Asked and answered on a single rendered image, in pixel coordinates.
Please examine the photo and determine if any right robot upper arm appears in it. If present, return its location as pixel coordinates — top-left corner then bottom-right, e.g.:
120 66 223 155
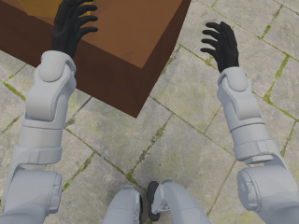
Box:
236 164 299 224

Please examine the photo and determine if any right robot foot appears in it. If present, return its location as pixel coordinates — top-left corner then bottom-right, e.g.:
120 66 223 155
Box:
147 181 160 222

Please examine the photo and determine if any left robot shin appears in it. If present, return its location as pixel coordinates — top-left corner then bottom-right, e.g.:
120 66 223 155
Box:
123 185 139 224

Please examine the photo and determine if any left robot upper arm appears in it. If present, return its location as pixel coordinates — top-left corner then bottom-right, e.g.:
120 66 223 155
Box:
0 170 63 224

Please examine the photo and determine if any right robot hand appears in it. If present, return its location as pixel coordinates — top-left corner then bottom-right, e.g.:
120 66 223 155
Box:
200 21 239 73

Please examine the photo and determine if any left robot hand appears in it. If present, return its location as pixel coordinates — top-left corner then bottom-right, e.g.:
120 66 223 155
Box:
50 0 98 59

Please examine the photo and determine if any pedestal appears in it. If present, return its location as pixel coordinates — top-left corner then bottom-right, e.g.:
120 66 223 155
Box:
0 0 192 119

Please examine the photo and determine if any carton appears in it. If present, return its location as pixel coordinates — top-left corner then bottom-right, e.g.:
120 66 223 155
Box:
19 0 92 18

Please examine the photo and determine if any right robot forearm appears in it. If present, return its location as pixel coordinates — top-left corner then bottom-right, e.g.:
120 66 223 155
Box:
217 66 299 195

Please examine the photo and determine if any left robot forearm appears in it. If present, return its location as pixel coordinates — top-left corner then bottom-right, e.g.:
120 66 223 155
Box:
1 50 77 214

